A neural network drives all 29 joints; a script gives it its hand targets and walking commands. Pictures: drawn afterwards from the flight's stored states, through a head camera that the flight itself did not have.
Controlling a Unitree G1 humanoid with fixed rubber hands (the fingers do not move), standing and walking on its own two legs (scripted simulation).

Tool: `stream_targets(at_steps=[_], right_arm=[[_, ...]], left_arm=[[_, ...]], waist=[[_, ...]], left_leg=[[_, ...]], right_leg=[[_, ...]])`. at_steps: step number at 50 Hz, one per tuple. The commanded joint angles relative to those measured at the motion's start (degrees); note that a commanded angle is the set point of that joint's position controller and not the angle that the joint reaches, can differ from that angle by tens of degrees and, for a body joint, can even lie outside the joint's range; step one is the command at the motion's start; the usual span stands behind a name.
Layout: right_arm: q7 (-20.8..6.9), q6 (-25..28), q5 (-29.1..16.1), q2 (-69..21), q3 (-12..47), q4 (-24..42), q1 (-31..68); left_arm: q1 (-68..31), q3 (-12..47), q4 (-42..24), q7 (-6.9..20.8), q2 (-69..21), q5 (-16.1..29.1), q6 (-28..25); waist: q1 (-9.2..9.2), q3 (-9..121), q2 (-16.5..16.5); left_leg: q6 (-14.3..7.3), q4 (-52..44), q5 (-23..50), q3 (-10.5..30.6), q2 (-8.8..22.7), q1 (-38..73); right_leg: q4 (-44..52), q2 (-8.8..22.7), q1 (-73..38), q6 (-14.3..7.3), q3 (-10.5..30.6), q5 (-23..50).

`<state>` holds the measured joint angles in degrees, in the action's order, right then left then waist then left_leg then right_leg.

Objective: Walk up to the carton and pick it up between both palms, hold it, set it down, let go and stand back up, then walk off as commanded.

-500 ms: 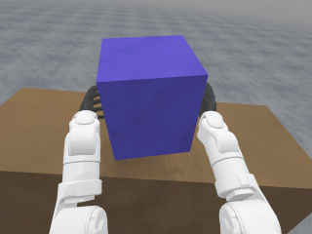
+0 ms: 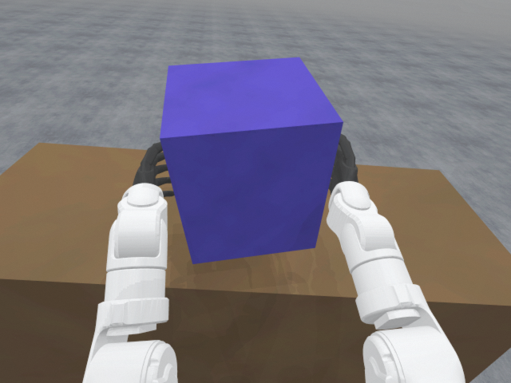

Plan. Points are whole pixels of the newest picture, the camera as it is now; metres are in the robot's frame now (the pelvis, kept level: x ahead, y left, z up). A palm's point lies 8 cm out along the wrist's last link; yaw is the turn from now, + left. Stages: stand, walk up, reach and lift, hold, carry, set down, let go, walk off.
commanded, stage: hold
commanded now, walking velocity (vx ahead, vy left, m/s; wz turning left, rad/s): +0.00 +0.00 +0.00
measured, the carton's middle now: (245, 161) +0.41 +0.00 +0.21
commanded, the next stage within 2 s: none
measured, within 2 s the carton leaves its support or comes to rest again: neither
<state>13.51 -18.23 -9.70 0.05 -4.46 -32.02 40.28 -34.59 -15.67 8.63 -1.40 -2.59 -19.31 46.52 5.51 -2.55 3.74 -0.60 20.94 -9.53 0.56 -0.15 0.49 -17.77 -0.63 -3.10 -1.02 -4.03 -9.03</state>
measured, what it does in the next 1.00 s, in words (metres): stands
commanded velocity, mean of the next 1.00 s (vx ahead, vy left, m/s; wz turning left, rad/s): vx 0.00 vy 0.00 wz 0.00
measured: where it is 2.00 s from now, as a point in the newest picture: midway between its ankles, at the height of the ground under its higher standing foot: outside the picture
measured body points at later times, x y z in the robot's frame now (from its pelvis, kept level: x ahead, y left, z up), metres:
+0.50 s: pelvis +0.00 +0.00 +0.00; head -0.07 +0.03 +0.44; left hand +0.37 +0.15 +0.19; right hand +0.37 -0.15 +0.21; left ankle +0.04 +0.11 -0.75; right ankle +0.03 -0.11 -0.75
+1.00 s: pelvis +0.00 +0.00 +0.00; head -0.07 +0.03 +0.44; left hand +0.36 +0.15 +0.19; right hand +0.37 -0.15 +0.21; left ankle +0.04 +0.11 -0.75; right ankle +0.03 -0.11 -0.75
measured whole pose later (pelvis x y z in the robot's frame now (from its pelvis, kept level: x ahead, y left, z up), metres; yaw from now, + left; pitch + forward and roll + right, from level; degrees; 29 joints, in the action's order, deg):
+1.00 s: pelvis +0.00 +0.00 +0.00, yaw +1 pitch -12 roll -1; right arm 13.5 -17.7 -8.7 -1.0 -4.8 -32.9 41.2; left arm -34.4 -16.0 8.3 -0.7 -2.0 -20.1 46.3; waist 5.7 -2.1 4.2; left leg -0.3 20.4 -9.2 1.0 -0.1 0.8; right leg -17.5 -0.7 -3.6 -1.4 -4.6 -9.1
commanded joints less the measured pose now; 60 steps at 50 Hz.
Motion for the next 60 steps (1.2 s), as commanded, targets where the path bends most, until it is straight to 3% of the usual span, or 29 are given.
stream_targets(at_steps=[1, 3, 7, 12, 13, 15, 16, 18, 19, 21, 24, 26, 29, 31, 32, 34, 36, 37, 38, 40, 41, 42, 44, 45, 47, 51, 52, 57, 60], right_arm=[[-10.51, 2.60, -3.46, -29.12, 19.45, 14.48, 51.00], [-10.33, 3.23, -3.03, -30.02, 18.50, 14.64, 51.83], [-9.86, 3.57, -4.14, -30.87, 20.54, 18.84, 53.18], [-11.42, 3.23, -0.83, -28.54, 14.19, 10.12, 53.00], [-11.49, 3.45, -0.18, -28.93, 13.87, 9.43, 53.78], [-11.80, 4.20, -1.39, -31.70, 15.74, 11.43, 53.44], [-11.32, 4.99, -2.63, -32.30, 17.96, 15.50, 53.90], [-10.68, 4.05, -3.71, -31.22, 19.87, 15.17, 51.50], [-10.22, 3.40, -3.08, -30.29, 19.16, 13.98, 51.35], [-9.67, 2.98, -3.00, -30.40, 18.14, 12.94, 49.02], [-10.27, 2.48, -1.69, -28.40, 15.80, 9.19, 48.53], [-10.70, 4.17, -2.51, -30.59, 16.89, 12.97, 53.35], [-10.55, 5.21, -4.86, -31.47, 21.06, 19.53, 54.80], [-9.67, 3.77, -4.79, -32.76, 21.50, 18.26, 52.89], [-9.53, 2.43, -2.89, -31.42, 19.39, 14.30, 50.25], [-10.20, 2.91, -3.19, -32.51, 19.10, 13.84, 51.95], [-10.19, 3.48, -1.74, -30.27, 17.25, 13.13, 52.75], [-9.63, 3.82, -3.81, -31.59, 19.51, 17.78, 53.11], [-9.38, 3.13, -3.56, -30.10, 18.11, 14.41, 50.55], [-9.66, 3.42, -3.41, -30.51, 18.36, 14.48, 51.13], [-9.69, 3.22, -2.40, -27.66, 17.38, 14.14, 52.17], [-9.45, 3.56, -3.12, -31.43, 18.97, 17.33, 52.41], [-10.04, 2.98, -2.79, -30.53, 18.62, 11.75, 49.56], [-9.63, 3.87, -3.64, -30.13, 18.79, 16.49, 50.90], [-9.35, 3.18, -2.46, -29.10, 17.27, 14.06, 46.39], [-9.53, 2.38, -2.90, -29.72, 17.78, 13.14, 46.94], [-9.64, 3.12, -1.81, -29.05, 16.55, 14.40, 49.00], [-10.69, 4.34, -2.56, -31.01, 18.35, 14.58, 53.51], [-10.36, 4.51, -2.82, -30.63, 18.30, 15.03, 51.26]], left_arm=[[-55.93, 25.54, -12.52, 10.61, -27.52, 11.60, -8.53], [-52.98, 24.23, -9.71, 10.76, -27.76, 10.45, -8.09], [-56.90, 26.90, -15.78, 10.55, -28.47, 13.17, -9.46], [-58.00, 23.65, -8.10, 10.74, -27.84, 10.25, -8.60], [-58.39, 23.13, -5.46, 10.71, -27.55, 10.89, -8.90], [-61.35, 23.91, -11.22, 10.23, -27.70, 11.76, -10.28], [-61.09, 27.16, -16.85, 9.78, -28.85, 13.73, -10.87], [-58.03, 28.13, -15.39, 9.14, -29.00, 13.93, -10.47], [-56.92, 24.92, -9.26, 9.74, -26.42, 11.62, -10.11], [-53.09, 22.72, -7.47, 10.97, -26.64, 9.81, -8.97], [-56.41, 23.24, -9.01, 12.24, -27.91, 10.18, -8.50], [-56.32, 24.12, -9.54, 11.52, -28.51, 10.52, -9.07], [-60.70, 28.93, -19.98, 9.65, -30.13, 13.49, -10.64], [-55.28, 25.29, -11.88, 9.93, -27.03, 11.78, -9.59], [-54.55, 22.33, -5.76, 10.91, -24.12, 10.51, -9.20], [-57.99, 22.50, -11.08, 11.16, -25.69, 10.81, -9.51], [-55.65, 23.59, -8.73, 11.17, -27.23, 10.42, -9.03], [-55.03, 24.91, -12.82, 11.08, -28.20, 11.62, -8.98], [-53.74, 23.75, -10.07, 11.60, -26.85, 10.87, -8.53], [-58.40, 25.77, -15.68, 11.63, -27.23, 11.68, -9.48], [-55.16, 23.81, -10.26, 11.37, -26.77, 9.87, -8.52], [-56.87, 24.93, -12.80, 11.54, -26.99, 11.49, -9.26], [-55.46, 23.54, -10.87, 11.26, -27.81, 9.76, -9.23], [-54.43, 25.86, -13.81, 11.66, -28.23, 10.96, -8.63], [-55.32, 27.06, -16.53, 11.55, -27.90, 11.33, -9.18], [-53.02, 22.60, -11.87, 12.82, -25.80, 10.05, -8.01], [-55.73, 24.91, -12.44, 12.58, -26.31, 10.68, -8.42], [-58.76, 25.05, -11.48, 11.01, -27.05, 11.04, -9.78], [-57.51, 27.11, -15.72, 10.61, -28.58, 11.84, -9.73]], waist=[[0.85, 23.60, -6.52], [-0.11, 23.99, -6.20], [0.73, 30.43, -4.97], [0.70, 23.74, -7.35], [0.42, 22.13, -5.54], [-0.28, 28.99, -6.12], [0.60, 34.76, -6.38], [1.07, 34.64, -7.63], [0.47, 28.86, -5.69], [-0.15, 23.50, -5.18], [1.76, 21.14, -6.11], [0.28, 25.18, -6.01], [0.77, 35.42, -7.67], [-0.59, 27.70, -4.79], [-0.28, 20.96, -2.76], [-1.14, 23.41, -4.13], [-0.47, 23.88, -5.12], [-0.03, 28.81, -5.08], [0.90, 24.87, -6.40], [1.57, 30.04, -8.09], [0.95, 25.69, -6.61], [1.10, 29.24, -6.28], [0.20, 23.92, -5.97], [1.19, 28.87, -7.52], [2.90, 28.01, -9.09], [1.31, 20.47, -4.24], [2.02, 23.28, -6.21], [-0.35, 25.57, -5.77], [1.36, 29.86, -7.19]], left_leg=[[1.86, -3.51, 12.75, -1.67, -1.09, 6.22], [1.13, -3.54, 9.84, -2.48, -1.52, 5.04], [1.24, -2.51, 14.47, -1.34, -1.28, 8.12], [0.93, -6.86, 0.92, -1.83, -0.16, 1.17], [0.55, -7.20, -0.61, -1.44, 0.24, 0.53], [0.92, -5.24, 5.97, -2.65, -0.81, 3.35], [1.96, -2.94, 15.33, -1.35, -0.40, 7.43], [2.77, -0.39, 21.74, -1.74, -1.14, 10.08], [1.53, -1.81, 15.18, -2.10, -1.70, 8.74], [0.84, -2.69, 11.68, -2.67, -2.14, 5.06], [1.11, -6.10, 5.96, -1.66, -0.58, 1.77], [1.27, -4.55, 9.40, -2.37, -1.49, 3.44], [2.57, -0.85, 21.12, -0.70, -0.63, 10.31], [0.84, -1.80, 15.88, -1.86, -2.02, 6.10], [-0.63, -3.85, 6.34, -2.11, -2.49, 1.40], [-0.69, -5.04, 4.89, -2.19, -1.86, 0.76], [0.47, -4.63, 7.07, -2.04, -1.38, 2.97], [1.19, -2.70, 15.20, -1.57, -1.06, 5.97], [1.64, -2.48, 15.57, -1.74, -1.68, 6.31], [2.28, -2.20, 15.32, -1.51, -1.51, 8.38], [1.76, -3.17, 12.90, -1.49, -1.36, 6.86], [1.29, -2.60, 12.95, -2.15, -1.94, 6.28], [1.52, -3.31, 13.26, -2.03, -1.35, 6.12], [2.40, -2.23, 17.24, -2.04, -1.62, 7.99], [3.28, -1.74, 18.69, -1.65, -1.38, 9.14], [1.04, -3.94, 11.82, -2.51, -2.13, 4.43], [1.63, -4.04, 9.77, -2.16, -1.41, 4.58], [1.45, -3.65, 10.45, -2.42, -1.48, 5.72], [2.47, -2.69, 16.10, -1.86, -1.11, 7.46]], right_leg=[[3.16, -1.21, -0.98, 2.94, -0.97, 5.45], [3.25, -0.97, -1.45, 2.65, -0.82, 4.07], [2.94, -1.59, -2.69, 3.02, -0.90, 8.30], [2.80, -0.79, -1.55, 2.32, -1.10, -1.60], [3.60, -1.17, -0.25, 2.20, -1.17, -3.95], [2.08, -0.84, -3.22, 2.72, -0.86, 2.90], [1.08, -1.76, -4.15, 2.96, -0.98, 8.90], [1.83, -1.88, -3.59, 2.85, -0.19, 13.47], [3.35, -1.53, -1.17, 3.35, -0.12, 8.46], [2.71, -0.37, -3.92, 3.48, 0.46, 9.39], [3.17, -1.30, -4.28, 2.57, -0.88, 2.51], [2.83, -1.19, -3.45, 2.87, -1.34, 3.63], [1.25, -2.41, -2.36, 2.74, -1.13, 10.60], [2.67, -0.94, -3.63, 3.71, 0.11, 10.63], [3.80, 0.39, -2.85, 4.23, 0.83, 5.58], [2.69, 0.11, -4.05, 3.49, 0.14, 3.29], [3.27, -0.53, -2.53, 3.03, -0.87, 2.69], [1.98, -1.31, -4.32, 3.22, -0.86, 9.38], [2.76, -0.82, -3.99, 3.23, -0.16, 9.34], [1.99, -0.61, -2.42, 3.55, -0.31, 8.43], [2.96, -1.33, -1.69, 2.85, -0.70, 5.67], [2.41, -0.37, -3.93, 3.52, -0.09, 8.23], [2.50, -1.37, -1.92, 2.88, -1.01, 6.23], [1.85, -1.05, -4.13, 3.07, -0.84, 10.18], [2.15, -1.47, -3.97, 2.86, -0.90, 10.45], [3.29, -0.75, -3.40, 3.38, -0.71, 6.87], [3.21, -0.76, -2.78, 3.19, -1.05, 4.06], [3.50, -1.06, -1.57, 2.82, -1.08, 2.03], [1.95, -1.96, -3.62, 2.97, -1.54, 7.36]])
